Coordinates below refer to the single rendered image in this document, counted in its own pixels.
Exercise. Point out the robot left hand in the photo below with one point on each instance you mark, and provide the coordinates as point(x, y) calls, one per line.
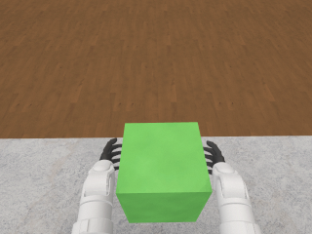
point(107, 153)

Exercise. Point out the right robot forearm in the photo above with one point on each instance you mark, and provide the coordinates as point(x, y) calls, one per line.
point(233, 201)

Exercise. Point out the carton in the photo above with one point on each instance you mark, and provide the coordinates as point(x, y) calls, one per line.
point(163, 174)

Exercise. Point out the robot right hand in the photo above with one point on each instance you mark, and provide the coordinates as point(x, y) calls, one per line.
point(216, 156)

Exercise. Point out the left robot forearm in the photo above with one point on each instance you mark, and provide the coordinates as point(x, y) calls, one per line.
point(95, 208)

